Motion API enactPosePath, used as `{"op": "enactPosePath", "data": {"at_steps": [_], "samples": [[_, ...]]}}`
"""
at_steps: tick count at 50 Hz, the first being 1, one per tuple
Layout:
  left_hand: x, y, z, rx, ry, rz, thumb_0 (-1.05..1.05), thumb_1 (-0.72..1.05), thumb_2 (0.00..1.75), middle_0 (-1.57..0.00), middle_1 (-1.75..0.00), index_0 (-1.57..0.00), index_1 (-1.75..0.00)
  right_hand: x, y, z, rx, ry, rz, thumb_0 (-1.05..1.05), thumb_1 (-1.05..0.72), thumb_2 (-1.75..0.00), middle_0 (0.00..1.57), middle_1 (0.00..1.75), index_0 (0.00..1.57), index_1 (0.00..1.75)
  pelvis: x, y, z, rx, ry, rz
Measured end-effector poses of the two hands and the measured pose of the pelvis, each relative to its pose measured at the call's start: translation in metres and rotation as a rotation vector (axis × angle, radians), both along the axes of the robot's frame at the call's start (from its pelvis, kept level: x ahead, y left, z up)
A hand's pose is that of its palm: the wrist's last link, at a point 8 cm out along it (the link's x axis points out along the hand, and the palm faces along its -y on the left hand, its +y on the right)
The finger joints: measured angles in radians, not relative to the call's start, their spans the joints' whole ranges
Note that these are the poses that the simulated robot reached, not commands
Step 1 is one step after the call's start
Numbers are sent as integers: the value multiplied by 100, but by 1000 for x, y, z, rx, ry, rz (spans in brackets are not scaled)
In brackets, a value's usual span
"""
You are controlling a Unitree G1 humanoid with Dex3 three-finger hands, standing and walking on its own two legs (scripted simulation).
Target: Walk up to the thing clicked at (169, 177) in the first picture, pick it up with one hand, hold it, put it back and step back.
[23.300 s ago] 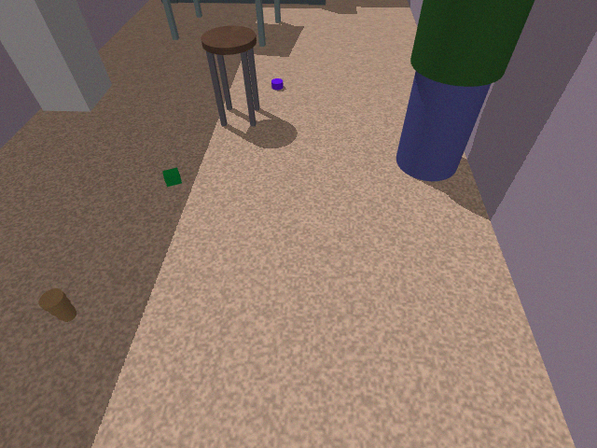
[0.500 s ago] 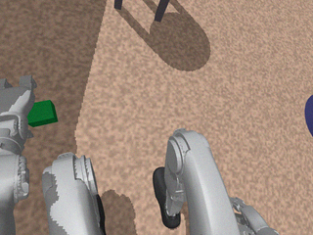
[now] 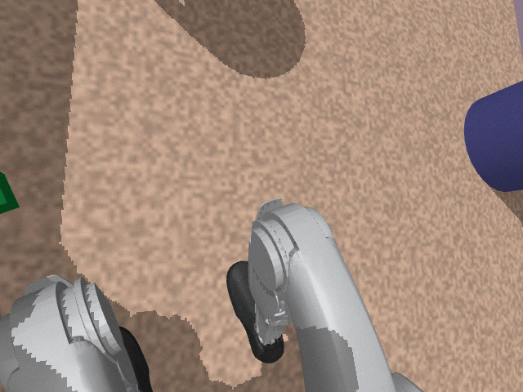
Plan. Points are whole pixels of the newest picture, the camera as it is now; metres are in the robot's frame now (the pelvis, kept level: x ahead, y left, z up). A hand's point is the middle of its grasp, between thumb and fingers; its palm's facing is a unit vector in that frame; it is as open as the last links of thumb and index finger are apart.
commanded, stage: rest palm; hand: left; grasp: from above
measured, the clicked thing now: out of the picture +0.45 +0.29 -0.27
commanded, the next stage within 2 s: close in 0.24 s
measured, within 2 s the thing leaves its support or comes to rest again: neither
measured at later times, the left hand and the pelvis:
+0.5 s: hand out of the picture +0.45 +0.28 -0.24, palm faces -0.44 -0.15 -0.89, open 13.2 cm; pelvis +0.00 +0.00 +0.00, yaw -2 degrees
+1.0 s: hand out of the picture +0.44 +0.28 -0.25, palm faces -0.44 -0.16 -0.88, open 10.7 cm; pelvis -0.01 +0.00 +0.00, yaw -3 degrees
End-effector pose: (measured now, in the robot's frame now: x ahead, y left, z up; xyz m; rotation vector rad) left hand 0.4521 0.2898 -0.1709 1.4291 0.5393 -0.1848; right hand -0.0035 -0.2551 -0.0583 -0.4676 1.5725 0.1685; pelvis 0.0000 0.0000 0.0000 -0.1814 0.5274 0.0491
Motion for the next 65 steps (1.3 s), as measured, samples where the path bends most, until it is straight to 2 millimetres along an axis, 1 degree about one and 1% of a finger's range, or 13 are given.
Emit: {"op": "enactPosePath", "data": {"at_steps": [5,17,23,31,40,44,65], "samples": [[0,0,-2,-8,8,12,0,-51,99,-8,-97,-7,-97,2,3,2,10,-16,13,1,-89,-89,20,30,20,30,0,1,-1,-11,-6,-5],[-2,-1,-8,-18,13,-4,0,-48,98,-10,-96,-9,-96,24,4,7,26,-76,108,0,-89,-89,20,30,20,30,-3,3,-1,-26,-34,-8],[-1,-4,-12,-10,4,-13,-1,-39,93,-16,-94,-16,-93,29,3,9,36,-85,142,0,-89,-89,20,30,20,30,-4,4,-2,-32,-42,-11],[0,-7,-18,-3,-2,2,0,-23,82,-26,-90,-28,-87,27,5,12,52,-78,150,0,-89,-89,20,30,20,30,-4,4,-1,-39,-47,-18],[-1,-8,-23,-9,11,11,0,-12,71,-35,-83,-37,-80,21,9,14,67,-72,145,1,-89,-89,20,30,20,30,-5,5,-1,-47,-55,-21],[-2,-8,-22,-11,7,4,-1,-8,68,-39,-80,-42,-77,19,10,14,74,-67,143,1,-89,-89,20,30,20,30,-5,5,-1,-48,-56,-22],[-9,-6,-20,-8,17,-9,-1,11,56,-57,-70,-60,-66,25,5,21,57,-99,169,1,-89,-90,20,30,20,30,-9,6,1,-50,-70,-22]]}}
